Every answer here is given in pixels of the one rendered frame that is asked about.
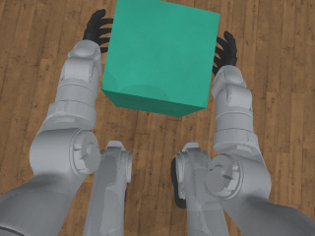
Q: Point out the robot right foot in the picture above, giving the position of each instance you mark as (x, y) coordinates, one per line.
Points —
(180, 202)

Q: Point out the carton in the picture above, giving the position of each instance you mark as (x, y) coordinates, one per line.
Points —
(160, 57)

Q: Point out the right robot forearm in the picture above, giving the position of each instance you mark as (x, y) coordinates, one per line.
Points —
(234, 115)

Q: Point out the left robot hand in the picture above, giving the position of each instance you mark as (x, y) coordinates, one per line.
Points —
(93, 31)

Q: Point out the right robot hand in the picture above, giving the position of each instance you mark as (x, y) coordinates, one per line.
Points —
(228, 54)

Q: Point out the left robot upper arm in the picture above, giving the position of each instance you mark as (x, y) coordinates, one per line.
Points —
(61, 159)

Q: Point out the left robot forearm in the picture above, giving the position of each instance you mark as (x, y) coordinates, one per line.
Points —
(74, 104)

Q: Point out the left robot thigh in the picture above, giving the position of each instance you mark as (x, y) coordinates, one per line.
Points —
(105, 216)

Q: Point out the right robot upper arm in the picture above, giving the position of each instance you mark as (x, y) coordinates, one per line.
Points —
(242, 187)

